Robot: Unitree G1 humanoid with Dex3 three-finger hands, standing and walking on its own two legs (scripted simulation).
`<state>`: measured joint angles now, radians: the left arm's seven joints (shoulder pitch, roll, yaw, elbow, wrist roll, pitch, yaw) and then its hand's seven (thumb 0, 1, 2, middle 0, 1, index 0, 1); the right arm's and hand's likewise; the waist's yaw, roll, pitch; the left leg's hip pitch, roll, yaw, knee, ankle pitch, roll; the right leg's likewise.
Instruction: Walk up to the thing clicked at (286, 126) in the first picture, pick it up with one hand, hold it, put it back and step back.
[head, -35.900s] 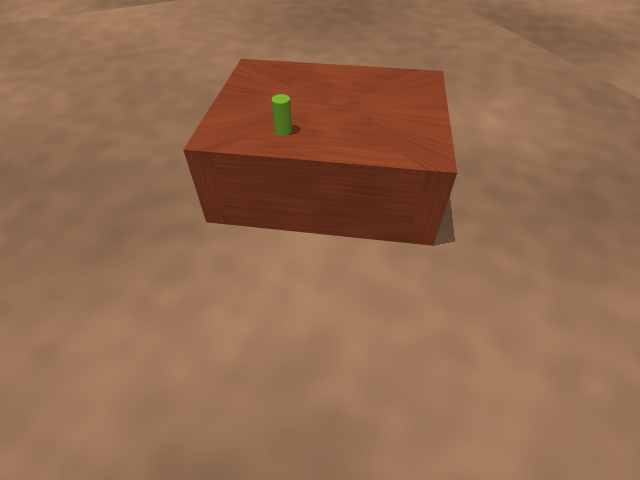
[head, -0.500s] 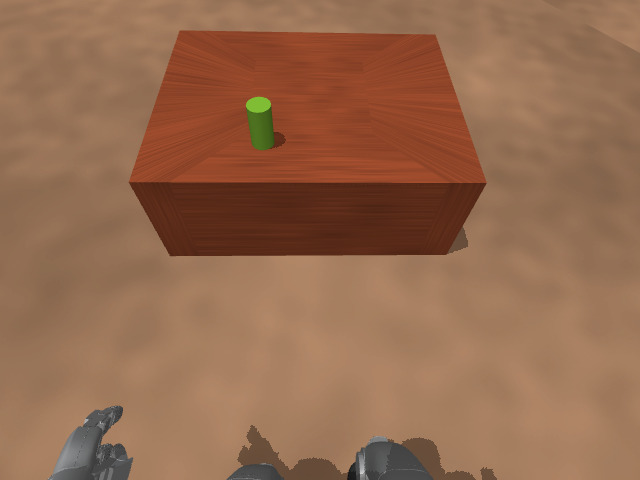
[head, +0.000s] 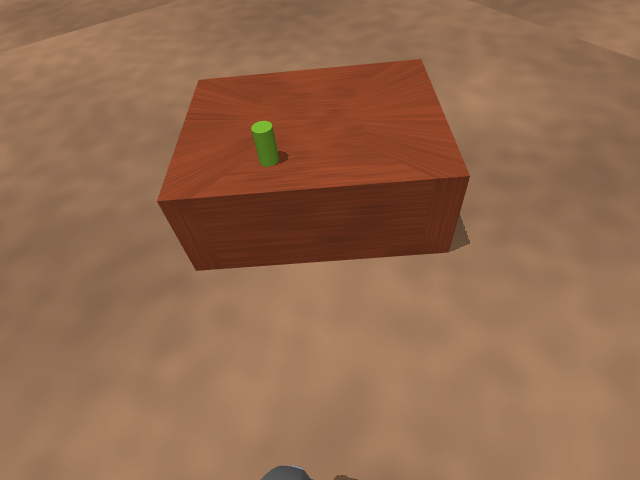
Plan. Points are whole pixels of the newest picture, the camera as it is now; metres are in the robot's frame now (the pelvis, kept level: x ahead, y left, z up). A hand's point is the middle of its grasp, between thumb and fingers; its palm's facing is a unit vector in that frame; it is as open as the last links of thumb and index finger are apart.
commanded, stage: step back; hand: left
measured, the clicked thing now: (265, 144) +1.15 +0.28 -0.31
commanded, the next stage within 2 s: stand in 0.96 s
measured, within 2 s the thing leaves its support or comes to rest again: neither
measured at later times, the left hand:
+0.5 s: hand out of the picture +0.06 +0.28 -0.14, palm faces +0.07 -0.92 -0.39, open 7.4 cm
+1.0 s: hand out of the picture +0.12 +0.32 -0.15, palm faces +0.06 -0.93 -0.37, open 7.4 cm
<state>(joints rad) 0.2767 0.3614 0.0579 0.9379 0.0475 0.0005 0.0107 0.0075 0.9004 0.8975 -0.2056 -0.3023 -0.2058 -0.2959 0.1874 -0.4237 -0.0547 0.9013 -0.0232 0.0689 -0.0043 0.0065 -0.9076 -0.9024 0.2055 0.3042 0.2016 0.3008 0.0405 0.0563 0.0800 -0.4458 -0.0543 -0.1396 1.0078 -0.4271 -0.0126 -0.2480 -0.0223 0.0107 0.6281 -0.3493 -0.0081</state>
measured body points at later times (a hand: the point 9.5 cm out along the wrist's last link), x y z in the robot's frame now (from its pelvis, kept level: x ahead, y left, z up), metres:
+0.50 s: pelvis +0.01 +0.01 +0.00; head +0.02 +0.00 +0.45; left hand +0.05 +0.32 -0.11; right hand +0.10 -0.30 -0.13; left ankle -0.01 +0.14 -0.70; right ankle +0.03 -0.10 -0.73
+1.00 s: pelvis +0.04 +0.05 +0.01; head +0.07 +0.05 +0.45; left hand +0.11 +0.37 -0.12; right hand +0.18 -0.24 -0.12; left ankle +0.05 +0.17 -0.73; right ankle +0.03 -0.10 -0.73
